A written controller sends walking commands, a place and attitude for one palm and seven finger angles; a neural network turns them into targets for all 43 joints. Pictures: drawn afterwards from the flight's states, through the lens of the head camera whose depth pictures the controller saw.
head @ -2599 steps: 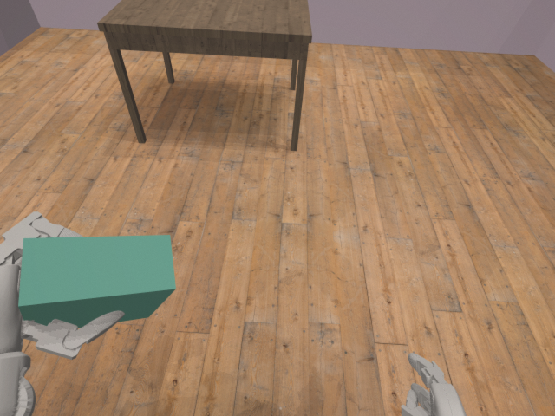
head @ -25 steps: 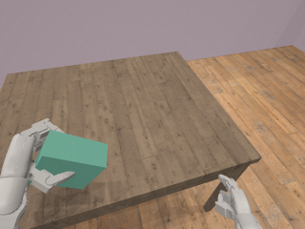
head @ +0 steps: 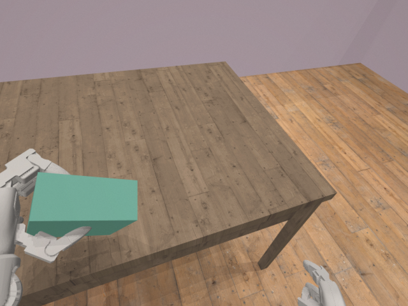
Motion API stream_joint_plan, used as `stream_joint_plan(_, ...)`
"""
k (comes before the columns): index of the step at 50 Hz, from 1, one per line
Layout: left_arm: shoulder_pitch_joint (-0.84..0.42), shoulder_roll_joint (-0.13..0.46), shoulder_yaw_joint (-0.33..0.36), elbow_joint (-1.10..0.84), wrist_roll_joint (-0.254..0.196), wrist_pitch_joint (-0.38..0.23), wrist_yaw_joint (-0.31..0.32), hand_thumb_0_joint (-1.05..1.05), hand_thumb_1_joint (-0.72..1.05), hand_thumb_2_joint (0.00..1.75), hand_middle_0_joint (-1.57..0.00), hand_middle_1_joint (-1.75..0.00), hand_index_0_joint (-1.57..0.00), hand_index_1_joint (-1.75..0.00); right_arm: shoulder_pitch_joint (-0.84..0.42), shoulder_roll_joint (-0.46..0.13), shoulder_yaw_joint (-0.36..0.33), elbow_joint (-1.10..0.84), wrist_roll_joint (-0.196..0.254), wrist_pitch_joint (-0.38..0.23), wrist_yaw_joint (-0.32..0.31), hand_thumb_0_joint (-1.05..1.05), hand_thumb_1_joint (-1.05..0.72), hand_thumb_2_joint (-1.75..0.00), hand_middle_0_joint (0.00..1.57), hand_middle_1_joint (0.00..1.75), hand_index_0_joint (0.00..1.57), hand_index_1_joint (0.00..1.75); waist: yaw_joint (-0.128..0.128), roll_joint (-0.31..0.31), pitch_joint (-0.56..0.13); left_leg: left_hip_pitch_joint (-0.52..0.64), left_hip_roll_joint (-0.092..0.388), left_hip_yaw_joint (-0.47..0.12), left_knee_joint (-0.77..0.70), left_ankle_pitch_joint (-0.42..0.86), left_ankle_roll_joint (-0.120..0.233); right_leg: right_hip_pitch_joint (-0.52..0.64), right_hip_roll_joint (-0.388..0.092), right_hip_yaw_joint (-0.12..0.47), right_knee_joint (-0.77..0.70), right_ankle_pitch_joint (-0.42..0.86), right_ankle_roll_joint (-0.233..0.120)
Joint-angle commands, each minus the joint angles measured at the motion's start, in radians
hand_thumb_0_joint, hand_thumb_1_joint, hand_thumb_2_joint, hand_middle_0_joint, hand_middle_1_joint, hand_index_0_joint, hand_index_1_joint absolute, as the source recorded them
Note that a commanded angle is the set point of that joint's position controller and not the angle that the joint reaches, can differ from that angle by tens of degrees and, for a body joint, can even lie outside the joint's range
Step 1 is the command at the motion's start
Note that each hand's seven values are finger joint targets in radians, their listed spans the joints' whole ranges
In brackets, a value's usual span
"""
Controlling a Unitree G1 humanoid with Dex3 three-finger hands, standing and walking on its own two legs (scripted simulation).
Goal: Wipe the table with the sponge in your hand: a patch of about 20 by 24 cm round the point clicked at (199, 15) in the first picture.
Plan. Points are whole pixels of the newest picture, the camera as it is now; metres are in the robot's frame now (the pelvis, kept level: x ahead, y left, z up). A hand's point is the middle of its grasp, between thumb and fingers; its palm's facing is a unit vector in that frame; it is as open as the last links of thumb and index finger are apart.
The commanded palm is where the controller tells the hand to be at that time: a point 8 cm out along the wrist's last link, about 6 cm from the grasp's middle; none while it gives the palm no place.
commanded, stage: step back with the hand held close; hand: left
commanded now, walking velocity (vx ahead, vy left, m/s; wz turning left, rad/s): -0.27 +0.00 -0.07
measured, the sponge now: (95, 209) +0.24 +0.20 +0.12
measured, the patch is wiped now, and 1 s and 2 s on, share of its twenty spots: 1.00 1.00 1.00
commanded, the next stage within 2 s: stop stepping back and stand still in 0.88 s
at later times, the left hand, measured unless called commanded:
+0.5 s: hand (10, 233) +0.16 +0.26 +0.18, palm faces +0.40 -0.81 -0.43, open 10.1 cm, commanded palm +0.11 +0.28 +0.19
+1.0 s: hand out of the picture +0.07 +0.23 +0.17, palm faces +0.32 -0.90 -0.31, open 10.1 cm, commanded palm +0.01 +0.25 +0.19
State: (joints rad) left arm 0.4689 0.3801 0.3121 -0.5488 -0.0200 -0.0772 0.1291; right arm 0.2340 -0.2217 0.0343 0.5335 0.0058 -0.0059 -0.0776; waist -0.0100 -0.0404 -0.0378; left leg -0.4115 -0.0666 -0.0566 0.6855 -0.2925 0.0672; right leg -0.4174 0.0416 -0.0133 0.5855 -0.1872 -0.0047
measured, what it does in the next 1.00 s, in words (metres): walks backwards: right foot, then left foot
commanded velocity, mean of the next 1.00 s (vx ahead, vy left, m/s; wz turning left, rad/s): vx -0.36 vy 0.00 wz -0.06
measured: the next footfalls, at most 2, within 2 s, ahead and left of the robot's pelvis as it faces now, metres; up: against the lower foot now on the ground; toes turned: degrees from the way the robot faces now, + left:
right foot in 0.64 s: -0.13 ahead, -0.16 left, +0.00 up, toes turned +2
left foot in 0.84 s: -0.03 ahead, +0.06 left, +0.00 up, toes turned -4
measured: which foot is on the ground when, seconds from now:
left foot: down 0.00-0.72, up 0.74-0.82, down 0.84-1.00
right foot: down 0.00-0.38, up 0.40-0.62, down 0.64-0.88, up 0.90-1.00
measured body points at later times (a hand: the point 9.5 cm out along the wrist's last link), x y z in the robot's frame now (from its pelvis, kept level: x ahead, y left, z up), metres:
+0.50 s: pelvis -0.04 +0.00 +0.00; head -0.03 +0.05 +0.45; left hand +0.14 +0.30 +0.20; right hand +0.14 -0.23 -0.05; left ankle +0.04 +0.08 -0.72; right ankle -0.08 -0.14 -0.68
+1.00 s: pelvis -0.17 -0.02 +0.01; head -0.18 +0.03 +0.46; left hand +0.04 +0.27 +0.18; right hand -0.01 -0.28 -0.03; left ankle -0.07 +0.06 -0.72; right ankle -0.14 -0.15 -0.69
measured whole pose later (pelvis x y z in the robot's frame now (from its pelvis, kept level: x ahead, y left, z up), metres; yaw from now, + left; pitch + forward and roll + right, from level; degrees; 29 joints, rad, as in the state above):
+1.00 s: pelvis -0.17 -0.02 +0.01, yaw -5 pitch -1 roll -2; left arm 0.42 0.42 0.37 -0.48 -0.06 -0.10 0.12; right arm 0.17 -0.21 0.00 0.60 0.00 -0.05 -0.06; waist -0.01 -0.08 -0.04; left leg -0.39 -0.01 0.02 0.53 -0.12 0.05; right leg -0.44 0.07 0.07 0.82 -0.45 0.00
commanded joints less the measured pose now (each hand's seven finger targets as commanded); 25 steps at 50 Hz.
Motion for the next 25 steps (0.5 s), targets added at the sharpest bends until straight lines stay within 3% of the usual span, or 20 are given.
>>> stream_joint_plan(1,-0.104,0.226,0.203,-0.33,0.024,-0.123,0.023,0.0,0.1,1.3,-1.2,-1.6,-1.2,-1.6,-0.13,-0.177,-0.088,-0.163,-0.019,-0.073,-0.007,0.0,-0.9,-0.9,0.2,0.3,0.2,0.3,0.016,0.276,-0.074,-0.404,0.231,-0.313,-0.399,-0.394,0.074,0.414,-0.006,0.079,0.157,0.019,-0.002)
stream_joint_plan(4,-0.064,0.177,0.192,-0.253,0.021,-0.131,0.007,0.0,0.1,1.3,-1.2,-1.6,-1.2,-1.6,-0.103,-0.161,-0.091,-0.153,-0.02,-0.078,-0.003,0.0,-0.9,-0.9,0.2,0.3,0.2,0.3,0.013,0.18,-0.075,-0.382,0.228,-0.285,-0.325,-0.316,0.076,0.402,-0.006,0.093,0.111,0.042,-0.001)
stream_joint_plan(6,-0.037,0.16,0.173,-0.202,-0.003,-0.122,-0.001,0.0,0.1,1.3,-1.2,-1.6,-1.2,-1.6,-0.087,-0.148,-0.094,-0.146,-0.009,-0.073,-0.001,0.0,-0.9,-0.9,0.2,0.3,0.2,0.3,-0.002,0.042,-0.113,-0.223,0.176,-0.213,-0.192,-0.147,0.024,0.292,-0.08,0.159,0.016,0.195,-0.039)
stream_joint_plan(8,-0.056,0.142,0.128,-0.184,-0.02,-0.113,-0.002,0.0,0.1,1.3,-1.2,-1.6,-1.2,-1.6,-0.093,-0.141,-0.093,-0.145,-0.001,-0.06,0.0,0.0,-0.9,-0.9,0.2,0.3,0.2,0.3,-0.011,-0.047,-0.1,-0.087,0.132,-0.138,-0.059,-0.093,-0.022,0.103,-0.18,0.261,-0.1,0.159,-0.082)
stream_joint_plan(10,-0.081,0.141,0.1,-0.197,-0.029,-0.113,0.004,0.0,0.1,1.3,-1.2,-1.6,-1.2,-1.6,-0.099,-0.132,-0.09,-0.136,0.002,-0.051,0.0,0.0,-0.9,-0.9,0.2,0.3,0.2,0.3,-0.019,-0.064,-0.103,-0.004,0.109,-0.098,0.033,-0.073,-0.043,0.01,-0.258,0.318,-0.179,0.151,-0.119)
stream_joint_plan(11,-0.108,0.158,0.104,-0.23,-0.028,-0.116,0.009,0.0,0.1,1.3,-1.2,-1.6,-1.2,-1.6,-0.105,-0.133,-0.089,-0.131,-0.001,-0.049,-0.001,0.0,-0.9,-0.9,0.2,0.3,0.2,0.3,-0.026,-0.034,-0.105,0.022,0.113,-0.099,0.035,-0.052,-0.048,-0.009,-0.269,0.32,-0.176,0.166,-0.126)
stream_joint_plan(13,-0.084,0.176,0.115,-0.261,-0.02,-0.124,0.019,0.0,0.1,1.3,-1.2,-1.6,-1.2,-1.6,-0.118,-0.128,-0.086,-0.141,0.0,-0.044,-0.002,0.0,-0.9,-0.9,0.2,0.3,0.2,0.3,-0.017,-0.001,-0.116,0.016,0.127,-0.109,-0.006,-0.035,-0.039,-0.003,-0.244,0.271,-0.147,0.146,-0.108)
stream_joint_plan(15,-0.054,0.204,0.151,-0.312,-0.014,-0.133,0.029,0.0,0.1,1.3,-1.2,-1.6,-1.2,-1.6,-0.13,-0.13,-0.088,-0.15,0.0,-0.043,-0.003,0.0,-0.9,-0.9,0.2,0.3,0.2,0.3,-0.01,0.036,-0.117,-0.013,0.142,-0.128,-0.065,-0.101,-0.026,-0.004,-0.201,0.228,-0.126,0.046,-0.087)
stream_joint_plan(16,-0.055,0.247,0.196,-0.362,-0.009,-0.14,0.033,0.0,0.1,1.3,-1.2,-1.6,-1.2,-1.6,-0.144,-0.145,-0.088,-0.154,-0.007,-0.046,-0.005,0.0,-0.9,-0.9,0.2,0.3,0.2,0.3,-0.008,0.123,-0.112,-0.05,0.168,-0.17,-0.153,-0.116,-0.011,0.028,-0.155,0.197,-0.068,0.037,-0.071)
stream_joint_plan(18,-0.039,0.22,0.205,-0.385,0.011,-0.148,0.031,0.0,0.1,1.3,-1.2,-1.6,-1.2,-1.6,-0.161,-0.153,-0.093,-0.158,-0.015,-0.059,-0.006,0.0,-0.9,-0.9,0.2,0.3,0.2,0.3,0.001,0.254,-0.13,-0.234,0.253,-0.275,-0.326,-0.234,0.046,0.21,-0.021,0.089,0.126,0.01,-0.013)
stream_joint_plan(19,-0.048,0.214,0.214,-0.387,0.023,-0.15,0.029,0.0,0.1,1.3,-1.2,-1.6,-1.2,-1.6,-0.161,-0.155,-0.096,-0.15,-0.026,-0.07,-0.004,0.0,-0.9,-0.9,0.2,0.3,0.2,0.3,0.003,0.337,-0.135,-0.307,0.311,-0.338,-0.422,-0.298,0.075,0.274,0.027,0.071,0.267,-0.073,0.008)
stream_joint_plan(20,-0.07,0.216,0.219,-0.395,0.037,-0.151,0.028,0.0,0.1,1.3,-1.2,-1.6,-1.2,-1.6,-0.151,-0.151,-0.101,-0.142,-0.039,-0.079,-0.002,0.0,-0.9,-0.9,0.2,0.3,0.2,0.3,0.005,0.373,-0.131,-0.356,0.348,-0.371,-0.477,-0.328,0.097,0.296,0.052,0.076,0.397,-0.136,0.02)
stream_joint_plan(21,-0.098,0.225,0.223,-0.394,0.039,-0.149,0.027,0.0,0.1,1.3,-1.2,-1.6,-1.2,-1.6,-0.143,-0.145,-0.102,-0.132,-0.049,-0.088,0.0,0.0,-0.9,-0.9,0.2,0.3,0.2,0.3,-0.005,0.371,-0.106,-0.345,0.365,-0.391,-0.5,-0.303,0.105,0.247,0.054,0.09,0.485,-0.183,0.025)
stream_joint_plan(22,-0.089,0.2,0.213,-0.365,0.038,-0.146,0.024,0.0,0.1,1.3,-1.2,-1.6,-1.2,-1.6,-0.125,-0.131,-0.107,-0.117,-0.047,-0.096,0.004,0.0,-0.9,-0.9,0.2,0.3,0.2,0.3,0.002,0.296,-0.106,-0.281,0.363,-0.353,-0.45,-0.233,0.108,0.201,0.052,0.101,0.49,-0.203,0.026)
stream_joint_plan(23,-0.08,0.176,0.199,-0.335,0.036,-0.144,0.019,0.0,0.1,1.3,-1.2,-1.6,-1.2,-1.6,-0.113,-0.129,-0.109,-0.108,-0.042,-0.101,0.009,0.0,-0.9,-0.9,0.2,0.3,0.2,0.3,0.012,0.233,-0.103,-0.2,0.342,-0.307,-0.402,-0.156,0.099,0.163,0.052,0.089,0.415,-0.229,0.026)
stream_joint_plan(25,-0.049,0.122,0.157,-0.271,0.014,-0.134,0.014,0.0,0.1,1.3,-1.2,-1.6,-1.2,-1.6,-0.095,-0.118,-0.1,-0.085,-0.026,-0.113,0.012,0.0,-0.9,-0.9,0.2,0.3,0.2,0.3,0.013,0.187,-0.11,0.02,0.296,-0.253,-0.37,-0.059,0.064,0.059,0.052,0.058,0.195,-0.265,0.024)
